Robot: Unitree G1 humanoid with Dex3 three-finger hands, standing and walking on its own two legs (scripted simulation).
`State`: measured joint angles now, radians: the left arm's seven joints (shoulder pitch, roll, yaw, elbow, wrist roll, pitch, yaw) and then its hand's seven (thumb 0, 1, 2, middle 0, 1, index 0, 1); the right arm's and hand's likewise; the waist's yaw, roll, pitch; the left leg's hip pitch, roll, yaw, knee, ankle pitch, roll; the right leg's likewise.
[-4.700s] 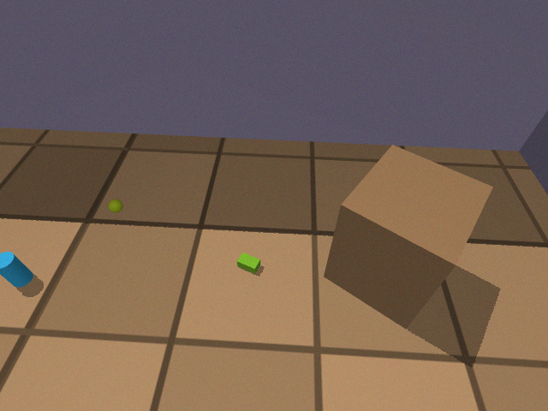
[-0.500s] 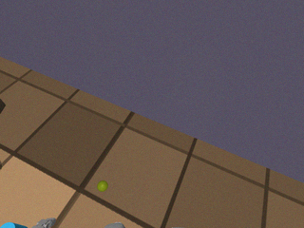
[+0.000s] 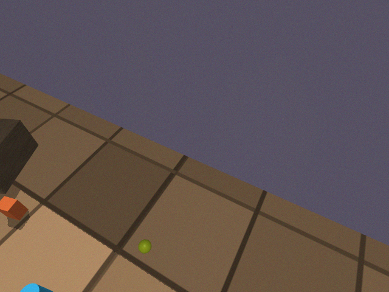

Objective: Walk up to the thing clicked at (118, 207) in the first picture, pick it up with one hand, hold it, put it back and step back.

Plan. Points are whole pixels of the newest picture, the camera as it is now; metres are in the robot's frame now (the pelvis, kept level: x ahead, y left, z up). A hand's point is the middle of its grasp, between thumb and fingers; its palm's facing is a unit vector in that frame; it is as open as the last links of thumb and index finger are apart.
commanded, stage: walk up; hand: left
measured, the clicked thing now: (144, 246) +0.45 +0.26 -0.74
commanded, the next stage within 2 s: none
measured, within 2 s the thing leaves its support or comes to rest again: neither
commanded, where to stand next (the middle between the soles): +0.06 +0.02 m, yaw +0 degrees
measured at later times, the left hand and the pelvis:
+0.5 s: hand out of the picture +0.08 +0.27 -0.15, palm faces +0.01 -0.94 -0.35, open 7.4 cm; pelvis +0.01 +0.00 +0.00, yaw +2 degrees
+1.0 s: hand out of the picture +0.09 +0.27 -0.15, palm faces +0.06 -0.93 -0.35, open 7.4 cm; pelvis +0.02 +0.00 +0.00, yaw +3 degrees
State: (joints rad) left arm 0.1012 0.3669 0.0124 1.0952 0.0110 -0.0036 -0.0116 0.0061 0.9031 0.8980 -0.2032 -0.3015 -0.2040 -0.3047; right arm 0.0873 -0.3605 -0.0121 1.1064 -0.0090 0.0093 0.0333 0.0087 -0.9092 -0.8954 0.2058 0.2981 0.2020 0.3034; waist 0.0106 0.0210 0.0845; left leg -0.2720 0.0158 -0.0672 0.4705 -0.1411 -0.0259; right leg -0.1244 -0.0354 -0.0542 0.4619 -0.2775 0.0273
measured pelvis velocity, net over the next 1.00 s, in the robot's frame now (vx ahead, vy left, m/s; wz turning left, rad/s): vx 0.02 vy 0.00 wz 0.06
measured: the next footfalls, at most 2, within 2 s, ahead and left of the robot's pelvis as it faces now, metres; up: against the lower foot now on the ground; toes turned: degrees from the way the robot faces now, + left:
right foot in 1.68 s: +0.14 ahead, -0.11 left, +0.00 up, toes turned +3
left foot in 1.98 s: +0.07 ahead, +0.13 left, +0.00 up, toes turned +3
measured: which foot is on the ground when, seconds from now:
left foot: down 0.00-1.00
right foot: down 0.00-1.00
